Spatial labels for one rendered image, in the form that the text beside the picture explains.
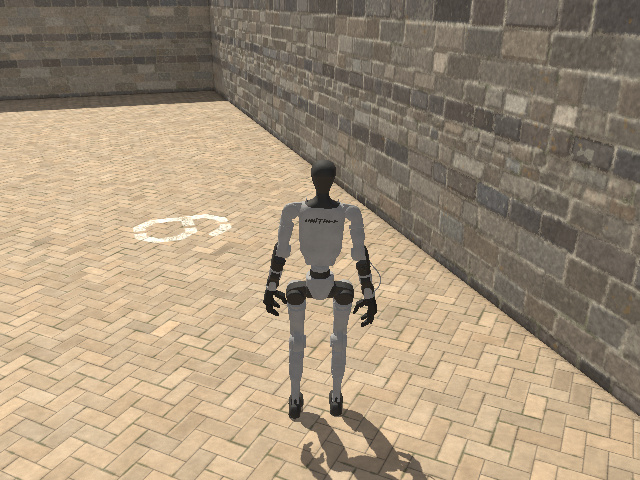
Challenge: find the left robot upper arm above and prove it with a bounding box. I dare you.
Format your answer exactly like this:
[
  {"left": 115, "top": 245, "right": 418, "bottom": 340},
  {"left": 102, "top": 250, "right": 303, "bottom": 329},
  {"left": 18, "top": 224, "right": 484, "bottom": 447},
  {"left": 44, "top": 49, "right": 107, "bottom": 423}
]
[{"left": 275, "top": 202, "right": 302, "bottom": 258}]

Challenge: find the robot right shin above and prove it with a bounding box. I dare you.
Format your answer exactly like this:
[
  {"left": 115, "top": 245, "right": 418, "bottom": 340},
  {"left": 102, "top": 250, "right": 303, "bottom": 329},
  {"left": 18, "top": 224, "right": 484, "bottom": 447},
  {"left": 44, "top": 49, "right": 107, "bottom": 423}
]
[{"left": 331, "top": 334, "right": 347, "bottom": 402}]

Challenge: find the right robot forearm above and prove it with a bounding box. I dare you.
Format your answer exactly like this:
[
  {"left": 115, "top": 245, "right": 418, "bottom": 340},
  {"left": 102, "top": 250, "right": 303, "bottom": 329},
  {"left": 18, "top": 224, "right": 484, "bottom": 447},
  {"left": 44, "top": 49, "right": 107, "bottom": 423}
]
[{"left": 356, "top": 246, "right": 375, "bottom": 299}]

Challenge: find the robot left hand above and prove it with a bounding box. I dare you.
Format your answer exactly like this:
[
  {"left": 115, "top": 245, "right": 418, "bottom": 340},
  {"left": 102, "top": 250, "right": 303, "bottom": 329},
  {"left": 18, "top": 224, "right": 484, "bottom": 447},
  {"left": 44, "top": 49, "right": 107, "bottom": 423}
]
[{"left": 263, "top": 289, "right": 287, "bottom": 316}]

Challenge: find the right robot upper arm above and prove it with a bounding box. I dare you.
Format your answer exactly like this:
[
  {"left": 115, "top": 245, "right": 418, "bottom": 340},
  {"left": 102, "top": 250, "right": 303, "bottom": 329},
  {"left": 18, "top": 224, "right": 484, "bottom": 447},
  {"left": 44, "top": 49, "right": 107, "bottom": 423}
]
[{"left": 343, "top": 203, "right": 366, "bottom": 261}]

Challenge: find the left robot forearm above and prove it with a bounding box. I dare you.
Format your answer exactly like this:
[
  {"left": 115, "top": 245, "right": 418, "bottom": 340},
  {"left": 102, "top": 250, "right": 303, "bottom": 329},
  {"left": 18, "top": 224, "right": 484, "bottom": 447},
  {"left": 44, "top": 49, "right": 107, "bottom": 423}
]
[{"left": 266, "top": 242, "right": 286, "bottom": 291}]

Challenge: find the robot right hand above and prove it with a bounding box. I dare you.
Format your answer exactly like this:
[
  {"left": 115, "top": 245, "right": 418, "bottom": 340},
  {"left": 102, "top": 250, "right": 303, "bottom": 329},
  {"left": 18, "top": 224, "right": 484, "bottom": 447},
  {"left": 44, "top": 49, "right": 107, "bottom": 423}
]
[{"left": 353, "top": 296, "right": 377, "bottom": 327}]

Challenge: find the robot left thigh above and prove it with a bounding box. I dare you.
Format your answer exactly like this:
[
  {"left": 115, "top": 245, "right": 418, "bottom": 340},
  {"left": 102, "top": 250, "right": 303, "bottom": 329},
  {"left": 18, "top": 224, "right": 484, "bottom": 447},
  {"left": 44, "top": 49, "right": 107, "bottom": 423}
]
[{"left": 286, "top": 280, "right": 306, "bottom": 352}]

